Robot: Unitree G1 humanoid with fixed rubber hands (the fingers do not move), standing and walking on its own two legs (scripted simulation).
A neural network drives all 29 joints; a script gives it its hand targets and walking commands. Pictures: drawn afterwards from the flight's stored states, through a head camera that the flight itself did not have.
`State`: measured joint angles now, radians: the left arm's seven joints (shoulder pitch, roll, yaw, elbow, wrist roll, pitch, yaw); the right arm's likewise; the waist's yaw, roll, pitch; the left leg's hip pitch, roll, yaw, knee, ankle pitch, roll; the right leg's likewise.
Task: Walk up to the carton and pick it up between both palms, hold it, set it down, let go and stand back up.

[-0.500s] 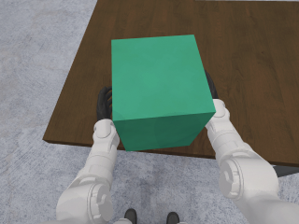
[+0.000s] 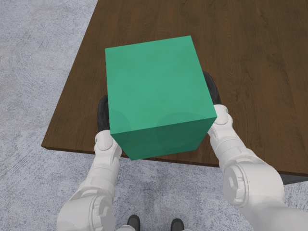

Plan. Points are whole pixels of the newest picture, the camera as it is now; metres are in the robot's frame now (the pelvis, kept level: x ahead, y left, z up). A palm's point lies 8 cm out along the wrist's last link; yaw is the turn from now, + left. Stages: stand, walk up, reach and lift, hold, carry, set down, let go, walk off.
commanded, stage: reach and lift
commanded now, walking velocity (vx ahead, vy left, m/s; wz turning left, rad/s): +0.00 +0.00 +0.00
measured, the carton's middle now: (157, 106) +0.42 +0.03 +0.00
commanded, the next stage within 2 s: none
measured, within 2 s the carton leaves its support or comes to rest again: leaves its support in 0.14 s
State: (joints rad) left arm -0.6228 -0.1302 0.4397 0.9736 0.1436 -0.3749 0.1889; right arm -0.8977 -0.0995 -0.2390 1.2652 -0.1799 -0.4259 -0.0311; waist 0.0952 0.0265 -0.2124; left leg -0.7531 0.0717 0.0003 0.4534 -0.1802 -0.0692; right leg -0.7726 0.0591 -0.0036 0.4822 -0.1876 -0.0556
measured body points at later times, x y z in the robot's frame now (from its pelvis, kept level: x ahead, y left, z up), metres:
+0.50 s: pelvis -0.03 +0.00 +0.00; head +0.08 -0.03 +0.44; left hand +0.35 +0.17 +0.00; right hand +0.43 -0.11 +0.03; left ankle -0.01 +0.16 -0.73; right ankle -0.01 -0.08 -0.73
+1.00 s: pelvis -0.02 +0.00 +0.00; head +0.08 -0.03 +0.44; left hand +0.36 +0.17 +0.00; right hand +0.44 -0.11 +0.03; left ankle -0.01 +0.16 -0.73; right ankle -0.01 -0.08 -0.73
